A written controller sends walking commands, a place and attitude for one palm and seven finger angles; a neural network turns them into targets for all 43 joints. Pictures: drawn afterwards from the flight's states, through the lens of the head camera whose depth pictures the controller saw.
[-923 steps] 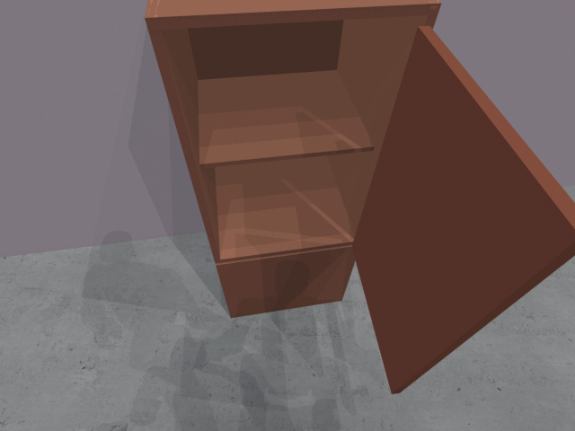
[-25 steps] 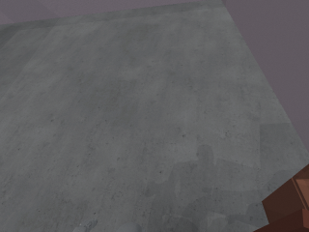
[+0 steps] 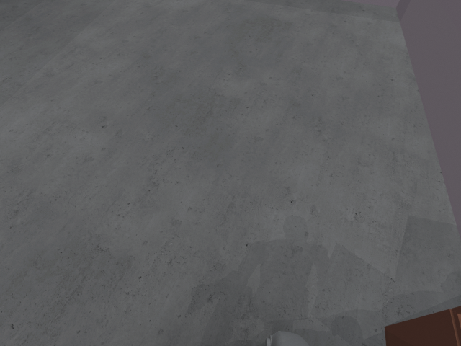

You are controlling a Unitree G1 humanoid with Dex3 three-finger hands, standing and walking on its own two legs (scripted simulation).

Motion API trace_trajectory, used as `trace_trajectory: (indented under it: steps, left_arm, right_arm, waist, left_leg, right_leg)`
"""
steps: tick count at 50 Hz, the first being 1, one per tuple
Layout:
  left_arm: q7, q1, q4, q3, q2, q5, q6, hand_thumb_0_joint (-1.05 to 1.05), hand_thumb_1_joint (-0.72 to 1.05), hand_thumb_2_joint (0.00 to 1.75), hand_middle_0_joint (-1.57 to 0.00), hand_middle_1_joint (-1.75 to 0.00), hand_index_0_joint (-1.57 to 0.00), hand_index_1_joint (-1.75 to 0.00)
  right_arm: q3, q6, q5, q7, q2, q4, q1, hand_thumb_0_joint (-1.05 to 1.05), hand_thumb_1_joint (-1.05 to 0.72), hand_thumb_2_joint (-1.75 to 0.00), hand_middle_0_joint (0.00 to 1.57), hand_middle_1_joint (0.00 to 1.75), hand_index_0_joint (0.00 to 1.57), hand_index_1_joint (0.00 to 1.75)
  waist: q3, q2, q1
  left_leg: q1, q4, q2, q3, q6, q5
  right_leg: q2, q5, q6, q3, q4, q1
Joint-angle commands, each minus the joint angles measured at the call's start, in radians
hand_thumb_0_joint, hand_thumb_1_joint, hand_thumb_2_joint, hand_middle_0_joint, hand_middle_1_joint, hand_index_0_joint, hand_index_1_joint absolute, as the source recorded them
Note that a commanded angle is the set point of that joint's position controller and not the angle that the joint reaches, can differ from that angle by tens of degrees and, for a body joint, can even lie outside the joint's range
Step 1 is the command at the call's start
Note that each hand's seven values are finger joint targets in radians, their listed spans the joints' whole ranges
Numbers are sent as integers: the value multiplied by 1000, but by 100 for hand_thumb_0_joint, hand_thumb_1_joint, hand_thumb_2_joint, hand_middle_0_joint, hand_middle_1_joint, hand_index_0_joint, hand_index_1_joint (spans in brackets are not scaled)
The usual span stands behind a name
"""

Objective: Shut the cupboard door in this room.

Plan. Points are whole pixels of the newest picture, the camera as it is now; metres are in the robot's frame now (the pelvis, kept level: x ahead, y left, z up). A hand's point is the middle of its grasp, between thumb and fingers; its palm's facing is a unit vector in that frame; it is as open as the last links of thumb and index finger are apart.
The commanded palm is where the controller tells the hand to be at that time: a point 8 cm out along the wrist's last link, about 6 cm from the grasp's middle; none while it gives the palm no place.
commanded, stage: turn or walk to find it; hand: left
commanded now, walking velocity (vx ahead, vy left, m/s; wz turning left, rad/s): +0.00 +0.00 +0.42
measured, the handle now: out of the picture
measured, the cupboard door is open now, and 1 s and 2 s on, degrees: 65 59 51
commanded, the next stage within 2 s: none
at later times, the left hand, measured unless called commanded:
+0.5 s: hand out of the picture +0.01 +0.14 -0.14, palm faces +0.23 -0.93 -0.28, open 7.3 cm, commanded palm none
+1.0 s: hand out of the picture -0.02 +0.16 -0.16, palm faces +0.40 -0.88 -0.24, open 7.4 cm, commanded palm none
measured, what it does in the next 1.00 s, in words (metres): steps on the spot, turning left: right foot, then left foot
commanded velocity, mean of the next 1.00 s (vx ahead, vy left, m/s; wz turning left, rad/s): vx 0.00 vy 0.00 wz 0.42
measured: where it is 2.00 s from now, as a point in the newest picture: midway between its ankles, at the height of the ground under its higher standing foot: outside the picture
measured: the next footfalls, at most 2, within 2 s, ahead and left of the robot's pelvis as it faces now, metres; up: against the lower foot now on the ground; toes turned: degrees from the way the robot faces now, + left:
right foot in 0.20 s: +0.03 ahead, -0.15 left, +0.00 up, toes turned +0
left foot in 0.68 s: -0.06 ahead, +0.08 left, +0.00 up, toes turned +25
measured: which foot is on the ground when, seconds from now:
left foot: down 0.00-0.20, up 0.22-0.66, down 0.68-1.00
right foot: up 0.00-0.18, down 0.20-0.68, up 0.70-1.00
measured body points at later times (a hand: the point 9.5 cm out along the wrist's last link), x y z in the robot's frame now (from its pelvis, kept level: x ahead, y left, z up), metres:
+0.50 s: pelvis -0.02 -0.06 +0.01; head +0.04 -0.09 +0.45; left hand +0.00 +0.19 -0.12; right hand +0.03 -0.29 -0.17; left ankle -0.09 +0.09 -0.66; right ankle -0.01 -0.15 -0.74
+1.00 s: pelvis -0.05 -0.07 +0.00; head -0.01 -0.06 +0.45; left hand -0.04 +0.21 -0.14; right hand +0.05 -0.28 -0.16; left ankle -0.09 +0.06 -0.74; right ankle -0.02 -0.18 -0.72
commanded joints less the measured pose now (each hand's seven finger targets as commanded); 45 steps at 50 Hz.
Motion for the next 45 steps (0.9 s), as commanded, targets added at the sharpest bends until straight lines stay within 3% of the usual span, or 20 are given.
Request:
trace_trajectory:
  steps: [1,5,8,9,10,11,12,15,18,23,27,30,32,33,34,35,36,37,40,45]
  left_arm:
    - [0,-56,-96,-7,32,-11,-27,0,90,90,-20,-30,-20,-30]
    - [3,-66,-116,-10,15,-16,-33,0,90,90,-20,-30,-20,-30]
    - [5,39,-96,2,36,-16,-52,0,90,90,-20,-30,-20,-30]
    - [11,76,-89,16,94,-7,-65,0,90,90,-20,-30,-20,-30]
    - [21,93,-90,39,200,8,-71,0,90,90,-20,-30,-20,-30]
    - [23,96,-108,36,209,2,-67,0,90,90,-20,-30,-20,-30]
    - [30,34,-119,35,162,3,-68,0,90,90,-20,-30,-20,-30]
    - [21,-85,-151,10,82,-3,-71,0,90,90,-20,-30,-20,-30]
    - [21,-33,-136,7,68,0,-79,0,90,90,-20,-30,-20,-30]
    - [25,66,-101,20,90,8,-76,0,90,90,-20,-30,-20,-30]
    - [24,81,-85,30,116,12,-70,0,90,90,-20,-30,-20,-30]
    - [23,68,-76,37,137,10,-66,0,90,90,-20,-30,-20,-30]
    - [18,37,-73,36,132,-1,-60,0,90,90,-20,-30,-20,-30]
    - [16,39,-82,33,109,-10,-51,0,90,90,-20,-30,-20,-30]
    - [12,40,-107,23,51,-17,-44,0,90,90,-20,-30,-20,-30]
    - [12,-33,-141,3,20,-14,-37,0,90,90,-20,-30,-20,-30]
    - [12,-68,-150,4,35,-10,-31,0,90,90,-20,-30,-20,-30]
    - [11,-74,-130,7,22,-5,-27,0,90,90,-20,-30,-20,-30]
    - [-1,-43,-98,8,29,-6,-28,0,90,90,-20,-30,-20,-30]
    - [1,-70,-109,-2,3,-12,-26,0,90,90,-20,-30,-20,-30]
  right_arm:
    - [-29,-24,-11,-12,-175,-72,19,0,-90,-90,20,30,20,30]
    - [-38,-13,-17,-6,-175,-96,4,0,-90,-90,20,30,20,30]
    - [-46,-9,-10,0,-156,-119,-24,0,-90,-90,20,30,20,30]
    - [-42,-10,-1,6,-103,-130,-16,0,-90,-90,20,30,20,30]
    - [-26,-10,1,11,-22,-161,-21,0,-90,-90,20,30,20,30]
    - [-37,1,-5,6,-65,-176,-61,0,-90,-90,20,30,20,30]
    - [-46,14,-6,8,-70,-168,-59,0,-90,-90,20,30,20,30]
    - [-45,25,-12,23,-41,-101,11,0,-90,-90,20,30,20,30]
    - [-40,24,-9,29,-27,-86,10,0,-90,-90,20,30,20,30]
    - [-32,20,-6,28,-10,-101,-70,0,-90,-90,20,30,20,30]
    - [-21,9,1,28,3,-105,-98,0,-90,-90,20,30,20,30]
    - [-15,0,6,25,-2,-90,-52,0,-90,-90,20,30,20,30]
    - [-14,-5,5,26,-30,-83,16,0,-90,-90,20,30,20,30]
    - [-25,-13,3,24,-73,-71,60,0,-90,-90,20,30,20,30]
    - [-44,-19,-5,19,-165,-68,87,0,-90,-90,20,30,20,30]
    - [-50,-14,-6,9,-224,-61,122,0,-90,-90,20,30,20,30]
    - [-47,-13,-11,3,-218,-55,119,0,-90,-90,20,30,20,30]
    - [-40,-21,-12,-5,-174,-54,83,0,-90,-90,20,30,20,30]
    - [-24,-27,-11,-12,-146,-72,2,0,-90,-90,20,30,20,30]
    - [-36,-20,-16,-11,-159,-73,17,0,-90,-90,20,30,20,30]
  waist:
    - [-117,167,-10]
    - [-110,223,-8]
    - [-151,175,45]
    - [-173,45,61]
    - [-157,-278,74]
    - [-144,-242,92]
    - [-101,-188,58]
    - [-42,-108,-10]
    - [-68,-145,6]
    - [-92,-183,57]
    - [-118,-187,72]
    - [-154,-208,53]
    - [-162,-185,14]
    - [-177,-61,-10]
    - [-166,213,-24]
    - [-133,286,-53]
    - [-109,190,-52]
    - [-96,225,-34]
    - [-86,175,2]
    - [-101,163,-12]
  left_leg:
    - [138,-149,230,-233,149,516]
    - [54,-124,220,-281,144,486]
    - [-55,-23,147,-261,71,347]
    - [-180,76,77,-204,11,138]
    - [-368,304,-54,-54,-57,-252]
    - [-328,508,-21,-104,-50,-351]
    - [-310,619,5,-139,-46,-300]
    - [-306,729,30,-90,-64,-131]
    - [-298,665,31,-54,-86,-94]
    - [-269,476,36,-13,-93,-159]
    - [-203,315,32,23,-81,-196]
    - [-106,165,23,60,-69,-140]
    - [28,7,26,58,-55,8]
    - [133,-88,75,-19,-29,114]
    - [209,-162,285,-325,71,324]
    - [176,-228,424,-447,193,459]
    - [104,-223,424,-405,224,362]
    - [70,-234,355,-380,197,313]
    - [61,-195,250,-267,145,354]
    - [65,-173,230,-287,157,339]
  right_leg:
    - [10,3,16,23,-85,-40]
    - [51,6,11,-1,-307,97]
    - [54,254,7,-13,-634,325]
    - [-68,312,-18,90,-727,467]
    - [-337,431,-115,341,-765,524]
    - [-427,477,-208,373,-781,355]
    - [-393,408,-221,311,-801,260]
    - [-244,359,-160,111,-778,222]
    - [-216,479,-148,33,-759,296]
    - [-257,588,-188,27,-732,384]
    - [-280,624,-206,23,-696,408]
    - [-286,622,-186,-6,-641,394]
    - [-258,505,-127,-66,-564,310]
    - [-219,387,-82,-96,-457,203]
    - [-82,78,-4,-149,-268,-5]
    - [-20,-204,15,-81,-88,-95]
    - [-39,-161,-4,-10,1,-66]
    - [-46,-99,-7,23,36,-88]
    - [-17,13,-1,33,30,-63]
    - [25,-12,7,14,-187,23]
